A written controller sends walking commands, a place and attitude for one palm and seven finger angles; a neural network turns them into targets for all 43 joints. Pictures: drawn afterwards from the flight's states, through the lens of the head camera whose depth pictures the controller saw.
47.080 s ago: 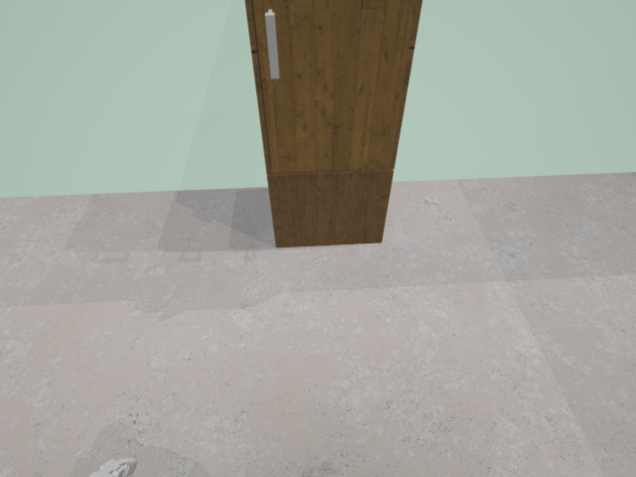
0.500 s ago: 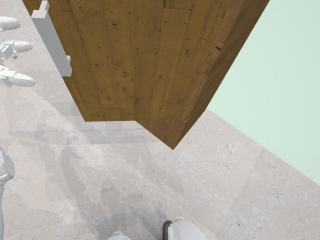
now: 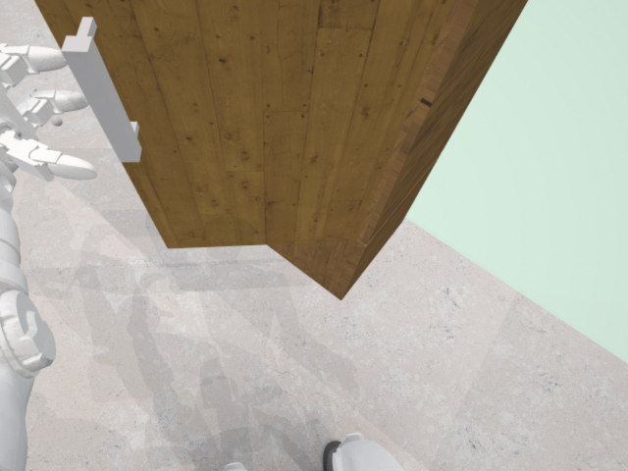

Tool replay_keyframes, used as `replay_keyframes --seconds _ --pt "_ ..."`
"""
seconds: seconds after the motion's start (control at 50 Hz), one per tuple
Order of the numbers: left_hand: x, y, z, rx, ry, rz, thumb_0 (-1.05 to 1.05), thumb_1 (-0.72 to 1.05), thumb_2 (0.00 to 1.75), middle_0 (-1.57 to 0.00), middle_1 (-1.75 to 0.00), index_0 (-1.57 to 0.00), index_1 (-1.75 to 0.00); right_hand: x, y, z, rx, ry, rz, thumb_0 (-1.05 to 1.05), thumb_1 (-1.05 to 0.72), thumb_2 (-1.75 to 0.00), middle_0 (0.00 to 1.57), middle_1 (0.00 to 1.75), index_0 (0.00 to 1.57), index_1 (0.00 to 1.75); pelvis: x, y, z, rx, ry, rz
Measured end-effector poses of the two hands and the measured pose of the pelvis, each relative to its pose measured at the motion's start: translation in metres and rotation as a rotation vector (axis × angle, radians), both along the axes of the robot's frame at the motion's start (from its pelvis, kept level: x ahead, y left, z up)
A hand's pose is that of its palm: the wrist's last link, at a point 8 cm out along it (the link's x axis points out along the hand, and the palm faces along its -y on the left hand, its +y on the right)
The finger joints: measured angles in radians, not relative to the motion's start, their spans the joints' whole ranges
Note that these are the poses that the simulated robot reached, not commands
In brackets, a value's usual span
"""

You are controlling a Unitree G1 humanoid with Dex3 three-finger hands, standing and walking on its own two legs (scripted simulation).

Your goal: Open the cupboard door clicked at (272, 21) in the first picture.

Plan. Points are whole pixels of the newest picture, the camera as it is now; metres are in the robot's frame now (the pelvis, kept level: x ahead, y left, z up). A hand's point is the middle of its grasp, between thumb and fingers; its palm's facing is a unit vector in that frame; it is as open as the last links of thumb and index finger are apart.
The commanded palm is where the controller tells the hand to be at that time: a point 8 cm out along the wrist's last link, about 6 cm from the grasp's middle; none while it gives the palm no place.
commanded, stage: slide the fingers in behind the handle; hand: left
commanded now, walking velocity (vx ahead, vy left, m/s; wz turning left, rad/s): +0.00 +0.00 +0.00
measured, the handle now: (111, 96) +0.54 +0.20 +0.12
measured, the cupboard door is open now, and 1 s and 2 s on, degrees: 43 42 41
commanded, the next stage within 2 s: close the thumb around the handle in 1.34 s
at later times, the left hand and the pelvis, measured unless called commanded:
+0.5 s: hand (69, 130) +0.49 +0.23 +0.12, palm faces +0.02 -1.00 +0.00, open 14.3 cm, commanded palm +0.48 +0.26 +0.12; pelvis +0.00 +0.00 +0.00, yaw +2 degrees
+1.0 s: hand (84, 134) +0.49 +0.22 +0.12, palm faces +0.06 -1.00 -0.01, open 15.1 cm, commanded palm +0.48 +0.23 +0.12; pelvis -0.01 -0.01 +0.00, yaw +4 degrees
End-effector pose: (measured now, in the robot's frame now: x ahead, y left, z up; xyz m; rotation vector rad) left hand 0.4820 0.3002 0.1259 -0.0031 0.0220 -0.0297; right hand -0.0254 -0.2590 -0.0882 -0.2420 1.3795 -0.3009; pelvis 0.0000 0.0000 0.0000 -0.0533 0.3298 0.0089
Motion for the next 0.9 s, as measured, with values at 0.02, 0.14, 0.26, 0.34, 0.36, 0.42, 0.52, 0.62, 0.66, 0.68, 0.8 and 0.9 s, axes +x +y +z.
replay_keyframes --seconds 0.02,0.14,0.26,0.34,0.36,0.42,0.52,0.62,0.66,0.68,0.8,0.9 --pt "-0.001 -0.001 -0.001 0.002 0.004 0.0 -0.02 -0.5 0.3 -0.3 -1.2 -0.3 -1.2 0.002 0.0 0.0 0.003 -0.005 0.002 0.0 -0.91 -0.9 0.21 0.3 0.21 0.3 0.0 0.0 0.0 0.0 -0.002 0.001" --pt "-0.006 -0.005 -0.004 0.008 0.015 0.007 -0.02 -0.5 0.3 -0.3 -1.2 -0.3 -1.2 0.017 0.0 -0.003 0.011 -0.037 0.027 0.0 -0.91 -0.9 0.21 0.3 0.21 0.3 0.001 0.0 0.001 0.001 -0.012 0.008" --pt "-0.007 -0.007 -0.005 0.0 0.009 0.023 -0.02 -0.5 0.3 -0.3 -1.2 -0.3 -1.21 0.027 -0.005 -0.003 -0.003 -0.056 0.051 0.0 -0.91 -0.9 0.21 0.3 0.21 0.3 -0.002 -0.002 0.0 0.002 -0.014 0.017" --pt "-0.007 -0.008 -0.005 0.012 0.007 0.033 -0.02 -0.5 0.3 -0.3 -1.2 -0.28 -1.21 0.027 -0.009 -0.004 -0.008 -0.048 0.063 0.0 -0.91 -0.9 0.21 0.3 0.21 0.3 -0.003 -0.003 -0.001 0.002 -0.012 0.025" --pt "-0.008 -0.009 -0.005 0.012 0.008 0.034 -0.02 -0.5 0.3 -0.3 -1.2 -0.28 -1.21 0.026 -0.009 -0.004 -0.009 -0.044 0.066 0.0 -0.91 -0.9 0.21 0.3 0.21 0.3 -0.003 -0.003 -0.001 0.002 -0.012 0.027" --pt "-0.008 -0.01 -0.005 0.011 0.009 0.04 -0.02 -0.5 0.3 -0.3 -1.2 -0.27 -1.22 0.023 -0.011 -0.005 -0.008 -0.029 0.07 0.0 -0.91 -0.9 0.21 0.3 0.21 0.3 -0.004 -0.004 -0.001 0.002 -0.011 0.032" --pt "-0.011 -0.014 -0.005 0.005 0.007 0.051 -0.02 -0.5 0.3 -0.3 -1.2 -0.23 -1.21 0.018 -0.011 -0.006 0.0 -0.012 0.072 0.0 -0.91 -0.9 0.21 0.3 0.21 0.3 -0.003 -0.005 -0.001 0.002 -0.015 0.037" --pt "-0.013 -0.017 -0.005 0.001 0.007 0.061 -0.02 -0.5 0.3 -0.3 -1.2 -0.19 -1.2 0.016 -0.011 -0.007 0.007 -0.009 0.075 0.0 -0.91 -0.9 0.21 0.3 0.21 0.3 -0.004 -0.007 -0.001 0.002 -0.021 0.044" --pt "-0.014 -0.018 -0.005 0.003 0.008 0.066 -0.02 -0.5 0.3 -0.3 -1.2 -0.19 -1.2 0.016 -0.011 -0.008 0.009 -0.011 0.079 0.0 -0.91 -0.9 0.21 0.3 0.21 0.3 -0.004 -0.007 -0.001 0.002 -0.022 0.048" --pt "-0.014 -0.019 -0.005 0.005 0.008 0.068 -0.02 -0.5 0.3 -0.3 -1.2 -0.18 -1.2 0.016 -0.011 -0.008 0.01 -0.011 0.082 0.0 -0.91 -0.9 0.21 0.3 0.21 0.3 -0.005 -0.007 -0.001 0.002 -0.022 0.05" --pt "-0.017 -0.023 -0.005 0.007 0.008 0.079 -0.02 -0.5 0.3 -0.3 -1.2 -0.14 -1.2 0.019 -0.01 -0.011 0.022 -0.016 0.099 0.0 -0.91 -0.9 0.21 0.3 0.21 0.3 -0.006 -0.008 -0.001 0.004 -0.024 0.057" --pt "-0.018 -0.026 -0.005 0.006 0.006 0.083 -0.02 -0.5 0.3 -0.3 -1.2 -0.1 -1.18 0.024 -0.01 -0.013 0.026 -0.03 0.111 0.0 -0.91 -0.9 0.21 0.3 0.21 0.3 -0.007 -0.008 -0.001 0.005 -0.026 0.062"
